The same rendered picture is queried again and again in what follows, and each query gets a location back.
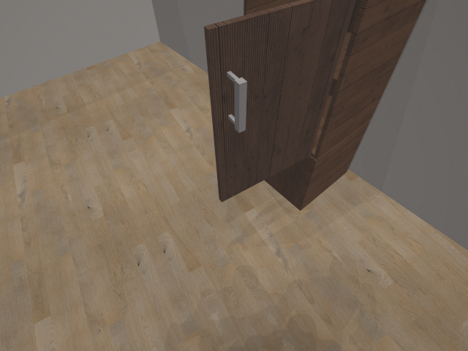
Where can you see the handle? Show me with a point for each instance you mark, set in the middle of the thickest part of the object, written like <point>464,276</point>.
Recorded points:
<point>240,102</point>

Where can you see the cupboard door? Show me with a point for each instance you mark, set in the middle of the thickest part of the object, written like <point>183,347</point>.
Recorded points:
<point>288,55</point>

